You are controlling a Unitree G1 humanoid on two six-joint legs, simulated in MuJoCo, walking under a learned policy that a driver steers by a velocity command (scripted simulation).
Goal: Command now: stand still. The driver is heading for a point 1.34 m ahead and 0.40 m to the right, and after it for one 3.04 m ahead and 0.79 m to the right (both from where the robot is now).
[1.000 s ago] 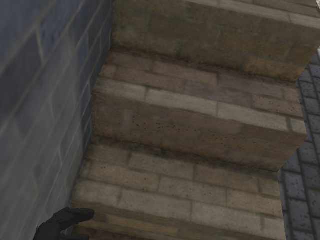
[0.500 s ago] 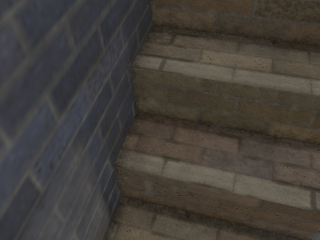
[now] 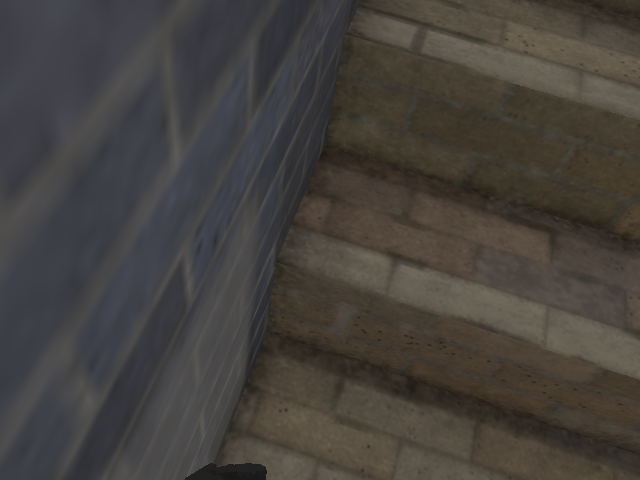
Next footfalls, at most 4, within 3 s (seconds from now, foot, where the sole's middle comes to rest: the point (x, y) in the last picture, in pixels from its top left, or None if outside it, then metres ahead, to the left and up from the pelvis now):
0.68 left None -0.08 0.12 -0.84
0.86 right None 0.04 -0.18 -0.64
1.30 left None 0.19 0.08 -0.64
2.00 left None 0.10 0.03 -0.64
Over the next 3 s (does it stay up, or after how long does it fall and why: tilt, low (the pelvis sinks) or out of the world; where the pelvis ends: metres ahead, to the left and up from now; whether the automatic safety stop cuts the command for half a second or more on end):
stays up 0.12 -0.15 0.15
